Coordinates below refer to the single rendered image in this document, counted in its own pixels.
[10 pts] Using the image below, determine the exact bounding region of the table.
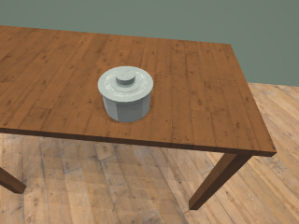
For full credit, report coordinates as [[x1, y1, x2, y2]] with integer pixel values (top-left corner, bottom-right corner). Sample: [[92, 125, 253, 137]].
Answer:
[[0, 25, 278, 211]]

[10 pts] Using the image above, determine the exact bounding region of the knob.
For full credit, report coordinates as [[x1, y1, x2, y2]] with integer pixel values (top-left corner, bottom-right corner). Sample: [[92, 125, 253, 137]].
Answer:
[[115, 68, 135, 86]]

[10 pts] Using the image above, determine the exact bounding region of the pot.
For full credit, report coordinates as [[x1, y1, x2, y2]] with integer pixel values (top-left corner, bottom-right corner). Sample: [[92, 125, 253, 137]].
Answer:
[[102, 94, 150, 123]]

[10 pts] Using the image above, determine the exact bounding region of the lid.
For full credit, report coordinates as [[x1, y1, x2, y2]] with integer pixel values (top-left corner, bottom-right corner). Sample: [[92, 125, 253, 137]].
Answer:
[[97, 65, 153, 105]]

